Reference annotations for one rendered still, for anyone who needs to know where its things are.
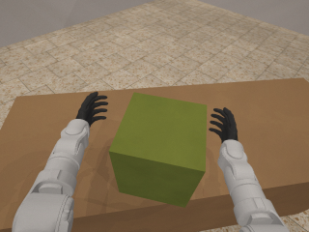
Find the pedestal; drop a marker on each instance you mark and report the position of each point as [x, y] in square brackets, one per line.
[272, 120]

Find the right robot hand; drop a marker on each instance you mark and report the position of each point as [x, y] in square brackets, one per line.
[228, 127]

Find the left robot hand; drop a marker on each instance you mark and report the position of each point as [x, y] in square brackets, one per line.
[87, 110]

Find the left robot upper arm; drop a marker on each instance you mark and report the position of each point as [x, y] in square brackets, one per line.
[46, 212]

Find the robot right forearm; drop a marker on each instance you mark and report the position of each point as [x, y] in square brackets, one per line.
[250, 204]

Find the carton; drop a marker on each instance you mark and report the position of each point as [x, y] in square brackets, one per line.
[159, 150]

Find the robot left forearm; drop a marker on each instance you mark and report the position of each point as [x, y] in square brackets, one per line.
[59, 174]

